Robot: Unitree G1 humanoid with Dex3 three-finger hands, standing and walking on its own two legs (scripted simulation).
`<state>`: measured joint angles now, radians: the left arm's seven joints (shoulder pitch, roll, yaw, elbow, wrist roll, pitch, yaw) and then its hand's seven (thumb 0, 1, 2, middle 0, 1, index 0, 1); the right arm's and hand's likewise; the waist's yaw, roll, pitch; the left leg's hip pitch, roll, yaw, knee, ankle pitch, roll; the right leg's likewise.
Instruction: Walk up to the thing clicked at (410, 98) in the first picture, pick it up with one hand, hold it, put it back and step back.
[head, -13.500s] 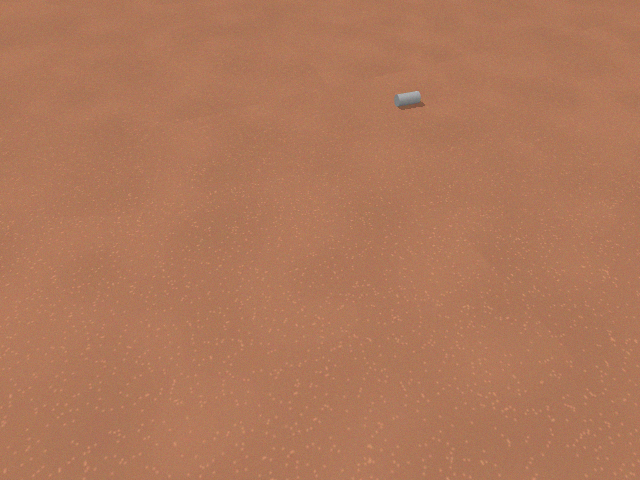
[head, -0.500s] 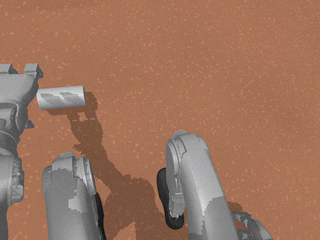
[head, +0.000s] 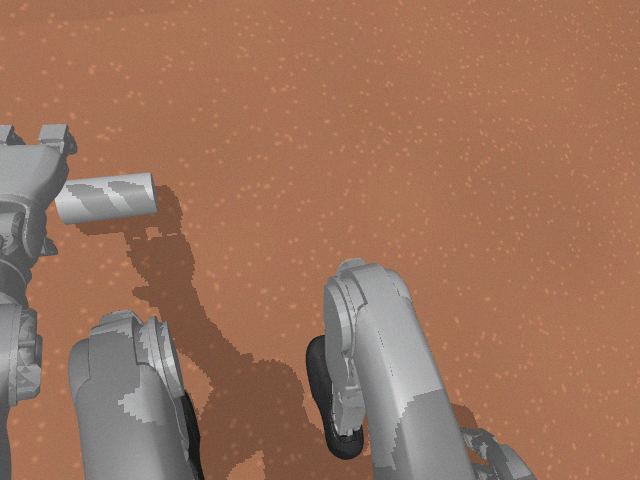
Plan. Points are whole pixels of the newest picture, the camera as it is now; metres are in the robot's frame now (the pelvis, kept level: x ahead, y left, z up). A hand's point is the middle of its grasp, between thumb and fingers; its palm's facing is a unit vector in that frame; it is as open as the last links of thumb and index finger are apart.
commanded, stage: rise first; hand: left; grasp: from above
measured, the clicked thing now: (109, 197) +0.52 +0.20 -0.30
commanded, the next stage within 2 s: approach in 1.30 s
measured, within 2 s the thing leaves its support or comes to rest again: neither
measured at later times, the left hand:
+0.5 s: hand (48, 207) +0.47 +0.24 -0.17, palm faces -0.46 +0.00 -0.89, open 13.9 cm
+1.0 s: hand (46, 202) +0.47 +0.24 -0.17, palm faces -0.45 +0.00 -0.89, open 13.7 cm
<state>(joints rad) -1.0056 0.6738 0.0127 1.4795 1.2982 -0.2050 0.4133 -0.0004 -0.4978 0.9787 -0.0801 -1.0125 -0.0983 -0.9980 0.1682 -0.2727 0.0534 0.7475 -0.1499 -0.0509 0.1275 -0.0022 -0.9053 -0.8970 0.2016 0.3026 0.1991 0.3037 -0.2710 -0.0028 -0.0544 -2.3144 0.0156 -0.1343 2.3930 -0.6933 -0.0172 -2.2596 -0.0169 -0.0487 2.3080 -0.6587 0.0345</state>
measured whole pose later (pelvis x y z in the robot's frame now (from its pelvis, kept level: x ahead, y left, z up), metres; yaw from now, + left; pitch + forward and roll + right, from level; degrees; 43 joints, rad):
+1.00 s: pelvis +0.00 +0.00 +0.00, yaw +0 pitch +34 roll -7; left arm -1.01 0.66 0.00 1.47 1.29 -0.19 0.41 0.00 -0.45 0.94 -0.14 -0.96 -0.15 -0.95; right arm 0.18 -0.28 0.06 0.74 -0.15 -0.06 0.14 0.00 -0.91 -0.90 0.20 0.30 0.20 0.30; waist -0.28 0.00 -0.05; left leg -2.32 0.01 -0.14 2.40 -0.68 -0.02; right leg -2.26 -0.02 -0.05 2.31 -0.65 0.04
